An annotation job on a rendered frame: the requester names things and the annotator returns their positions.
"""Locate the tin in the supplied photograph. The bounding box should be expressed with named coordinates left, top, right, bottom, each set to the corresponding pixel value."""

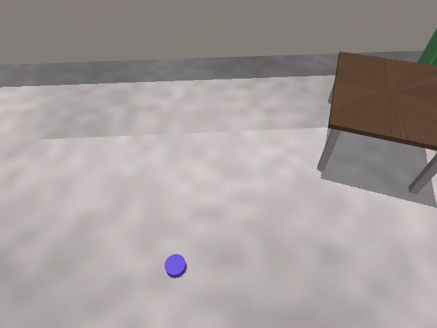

left=165, top=254, right=186, bottom=277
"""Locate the coffee table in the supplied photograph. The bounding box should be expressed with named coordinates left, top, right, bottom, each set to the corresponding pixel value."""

left=317, top=51, right=437, bottom=194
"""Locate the sofa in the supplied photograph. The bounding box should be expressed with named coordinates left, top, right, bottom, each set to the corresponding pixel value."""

left=417, top=28, right=437, bottom=66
